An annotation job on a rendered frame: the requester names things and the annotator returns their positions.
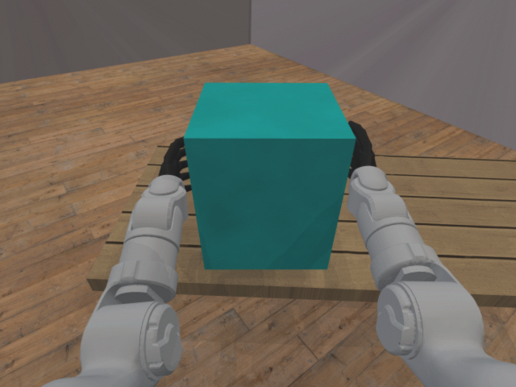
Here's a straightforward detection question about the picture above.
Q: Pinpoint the robot right forearm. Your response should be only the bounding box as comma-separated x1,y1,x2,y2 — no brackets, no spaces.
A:
347,166,485,342

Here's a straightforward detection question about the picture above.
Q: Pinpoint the robot left forearm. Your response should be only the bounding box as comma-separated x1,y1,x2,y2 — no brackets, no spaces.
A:
80,175,189,361

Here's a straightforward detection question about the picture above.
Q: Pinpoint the robot right upper arm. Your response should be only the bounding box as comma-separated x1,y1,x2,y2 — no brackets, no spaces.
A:
376,281,516,387

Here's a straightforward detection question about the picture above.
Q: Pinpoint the table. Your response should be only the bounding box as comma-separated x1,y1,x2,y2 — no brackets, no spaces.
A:
86,145,516,308

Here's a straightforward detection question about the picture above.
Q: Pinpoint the carton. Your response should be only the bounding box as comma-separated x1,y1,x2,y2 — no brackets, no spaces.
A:
183,82,356,269

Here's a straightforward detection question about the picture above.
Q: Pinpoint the robot right hand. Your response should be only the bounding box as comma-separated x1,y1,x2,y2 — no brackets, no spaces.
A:
348,121,377,179

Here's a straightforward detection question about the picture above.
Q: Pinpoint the robot left hand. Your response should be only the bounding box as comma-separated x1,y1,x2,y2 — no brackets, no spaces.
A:
158,136,192,192

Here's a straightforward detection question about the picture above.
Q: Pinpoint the robot left upper arm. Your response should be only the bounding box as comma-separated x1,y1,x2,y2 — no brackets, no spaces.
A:
41,301,182,387

